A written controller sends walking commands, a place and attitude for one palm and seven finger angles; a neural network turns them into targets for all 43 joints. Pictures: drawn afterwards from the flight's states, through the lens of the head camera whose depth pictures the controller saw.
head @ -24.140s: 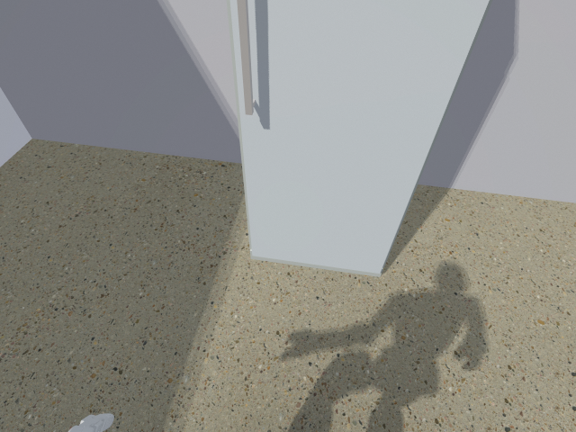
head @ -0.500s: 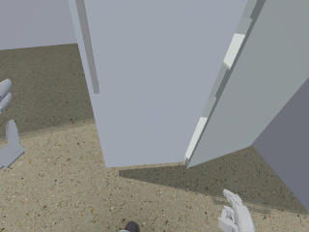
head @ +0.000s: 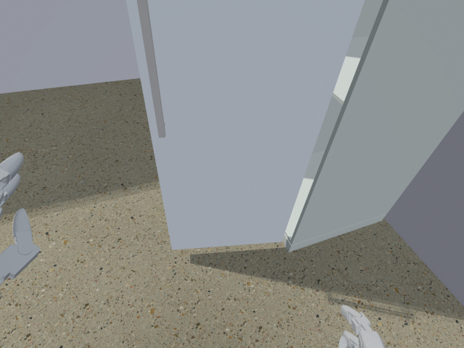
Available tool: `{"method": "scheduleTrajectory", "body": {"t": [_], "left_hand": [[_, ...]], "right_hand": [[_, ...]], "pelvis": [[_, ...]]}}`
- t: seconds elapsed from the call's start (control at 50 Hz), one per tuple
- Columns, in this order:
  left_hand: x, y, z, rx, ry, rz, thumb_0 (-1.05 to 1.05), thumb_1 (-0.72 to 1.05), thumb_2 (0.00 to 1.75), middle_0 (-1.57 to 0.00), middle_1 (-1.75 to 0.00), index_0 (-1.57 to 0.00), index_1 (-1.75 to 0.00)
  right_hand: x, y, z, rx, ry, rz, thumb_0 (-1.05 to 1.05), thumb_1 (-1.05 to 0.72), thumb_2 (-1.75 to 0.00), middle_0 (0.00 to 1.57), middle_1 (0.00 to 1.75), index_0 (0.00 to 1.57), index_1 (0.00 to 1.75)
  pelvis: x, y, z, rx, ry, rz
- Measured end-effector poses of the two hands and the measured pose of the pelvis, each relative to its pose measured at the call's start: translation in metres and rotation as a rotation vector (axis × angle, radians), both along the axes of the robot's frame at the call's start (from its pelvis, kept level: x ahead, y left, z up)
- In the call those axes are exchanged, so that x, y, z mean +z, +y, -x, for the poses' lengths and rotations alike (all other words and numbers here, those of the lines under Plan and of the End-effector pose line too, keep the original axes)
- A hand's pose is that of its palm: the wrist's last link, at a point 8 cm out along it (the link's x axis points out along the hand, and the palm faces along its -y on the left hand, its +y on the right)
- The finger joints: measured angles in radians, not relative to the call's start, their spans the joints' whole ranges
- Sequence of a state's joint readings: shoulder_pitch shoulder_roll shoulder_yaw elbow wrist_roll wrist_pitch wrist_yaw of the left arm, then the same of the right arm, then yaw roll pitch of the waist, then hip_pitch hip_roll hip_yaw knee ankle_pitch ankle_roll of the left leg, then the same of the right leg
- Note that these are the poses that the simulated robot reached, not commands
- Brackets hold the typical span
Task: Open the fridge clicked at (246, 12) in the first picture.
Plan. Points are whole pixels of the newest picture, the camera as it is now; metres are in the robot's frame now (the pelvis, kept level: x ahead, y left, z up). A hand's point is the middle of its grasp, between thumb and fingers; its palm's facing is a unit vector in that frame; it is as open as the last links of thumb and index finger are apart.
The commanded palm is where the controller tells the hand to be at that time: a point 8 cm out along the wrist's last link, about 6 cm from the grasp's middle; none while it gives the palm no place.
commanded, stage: stop stepping back and stand still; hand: left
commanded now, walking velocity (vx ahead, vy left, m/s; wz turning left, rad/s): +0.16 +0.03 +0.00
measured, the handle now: (152, 59) +0.64 +0.24 +0.20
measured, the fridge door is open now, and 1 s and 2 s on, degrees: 76 76 76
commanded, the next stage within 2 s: let the arm hang, fingers relaxed in 0.32 s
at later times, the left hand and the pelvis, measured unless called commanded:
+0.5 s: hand (53, 263) +0.21 +0.29 +0.07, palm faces +0.32 -0.80 -0.51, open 7.4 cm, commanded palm none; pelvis +0.01 +0.01 -0.01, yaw +4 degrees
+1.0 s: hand out of the picture -0.02 +0.23 -0.17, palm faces +0.08 -0.96 -0.26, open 7.3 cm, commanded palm none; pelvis +0.00 +0.00 +0.00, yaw +5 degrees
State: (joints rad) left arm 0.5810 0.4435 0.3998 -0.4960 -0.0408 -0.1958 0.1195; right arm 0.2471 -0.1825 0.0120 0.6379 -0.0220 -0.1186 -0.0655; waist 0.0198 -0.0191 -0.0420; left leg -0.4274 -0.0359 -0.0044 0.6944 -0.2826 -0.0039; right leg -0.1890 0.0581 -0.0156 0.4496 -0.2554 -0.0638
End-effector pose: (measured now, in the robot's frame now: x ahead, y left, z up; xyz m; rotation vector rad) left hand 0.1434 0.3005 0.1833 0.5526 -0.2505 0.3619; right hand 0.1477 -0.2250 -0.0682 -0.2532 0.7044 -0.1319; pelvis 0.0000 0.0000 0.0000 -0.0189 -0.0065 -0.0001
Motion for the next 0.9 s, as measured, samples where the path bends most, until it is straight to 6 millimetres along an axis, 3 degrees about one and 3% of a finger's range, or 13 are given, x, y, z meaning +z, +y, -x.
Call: {"method": "scheduleTrajectory", "body": {"t": [0.14,0.34,0.42,0.46,0.5,0.54,0.6,0.68,0.76,0.84,0.9], "left_hand": [[-0.019,0.029,-0.002,0.132,-0.087,0.106,0.01,0.89,0.9,-0.21,-0.31,-0.21,-0.3],[0.001,0.007,-0.01,0.062,-0.034,-0.007,0.02,0.89,0.9,-0.21,-0.31,-0.21,-0.3],[-0.003,0.01,-0.011,0.071,-0.005,-0.005,0.01,0.89,0.9,-0.21,-0.31,-0.21,-0.3],[-0.029,0.017,-0.02,0.072,0.106,0.011,0.01,0.89,0.9,-0.2,-0.31,-0.21,-0.3],[-0.082,0.025,-0.03,0.1,0.324,0.091,0.01,0.89,0.9,-0.2,-0.31,-0.2,-0.3],[-0.145,0.024,-0.028,0.141,0.572,0.194,0.0,0.9,0.9,-0.2,-0.3,-0.2,-0.3],[-0.229,0.002,0.003,0.17,0.919,0.332,0.01,0.9,0.9,-0.19,-0.3,-0.2,-0.3],[-0.303,-0.045,0.065,0.157,1.251,0.491,0.01,0.91,0.9,-0.2,-0.3,-0.2,-0.3],[-0.336,-0.074,0.12,0.19,1.447,0.618,0.02,0.93,0.9,-0.2,-0.3,-0.2,-0.3],[-0.339,-0.07,0.156,0.259,1.537,0.664,0.02,0.94,0.9,-0.21,-0.3,-0.21,-0.3],[-0.334,-0.056,0.171,0.313,1.565,0.656,0.01,0.93,0.9,-0.21,-0.3,-0.21,-0.3]], "right_hand": [[-0.016,-0.007,0.007,-0.016,0.039,0.046,0.01,-0.9,-0.9,0.21,0.3,0.21,0.3],[-0.017,0.012,-0.005,0.024,0.017,-0.05,0.01,-0.9,-0.9,0.21,0.3,0.21,0.3],[-0.02,0.009,-0.014,0.021,0.027,-0.053,0.01,-0.9,-0.9,0.21,0.3,0.21,0.3],[-0.028,0.005,-0.019,0.057,0.045,-0.058,0.01,-0.9,-0.9,0.21,0.3,0.21,0.3],[-0.04,-0.003,-0.022,0.08,0.092,-0.048,0.01,-0.9,-0.9,0.21,0.3,0.21,0.3],[-0.05,-0.012,-0.022,0.083,0.135,-0.031,0.01,-0.9,-0.9,0.21,0.3,0.21,0.3],[-0.055,-0.026,-0.013,0.066,0.192,-0.007,0.01,-0.9,-0.9,0.21,0.3,0.21,0.3],[-0.054,-0.044,0.015,0.029,0.309,0.048,0.01,-0.9,-0.9,0.21,0.3,0.21,0.3],[-0.05,-0.057,0.053,-0.012,0.46,0.102,0.01,-0.9,-0.9,0.2,0.3,0.21,0.3],[-0.048,-0.061,0.087,-0.032,0.592,0.125,0.01,-0.9,-0.9,0.2,0.3,0.21,0.29],[-0.05,-0.06,0.102,-0.046,0.647,0.119,0.01,-0.9,-0.9,0.2,0.3,0.21,0.29]], "pelvis": [[-0.012,0.013,-0.004,0.046,-0.02,-0.011],[-0.005,0.005,-0.01,0.047,0.0,-0.012],[-0.005,0.006,-0.015,0.046,0.002,-0.01],[-0.007,0.008,-0.013,0.061,0.01,-0.013],[-0.012,0.011,-0.009,0.071,0.018,-0.022],[-0.016,0.011,-0.004,0.073,0.018,-0.037],[-0.016,0.007,0.002,0.077,0.011,-0.039],[-0.014,0.0,0.005,0.085,-0.005,-0.029],[-0.009,-0.003,0.006,0.091,-0.017,-0.02],[-0.003,-0.005,0.006,0.096,-0.014,-0.006],[0.0,-0.004,0.005,0.095,-0.014,-0.002]]}}
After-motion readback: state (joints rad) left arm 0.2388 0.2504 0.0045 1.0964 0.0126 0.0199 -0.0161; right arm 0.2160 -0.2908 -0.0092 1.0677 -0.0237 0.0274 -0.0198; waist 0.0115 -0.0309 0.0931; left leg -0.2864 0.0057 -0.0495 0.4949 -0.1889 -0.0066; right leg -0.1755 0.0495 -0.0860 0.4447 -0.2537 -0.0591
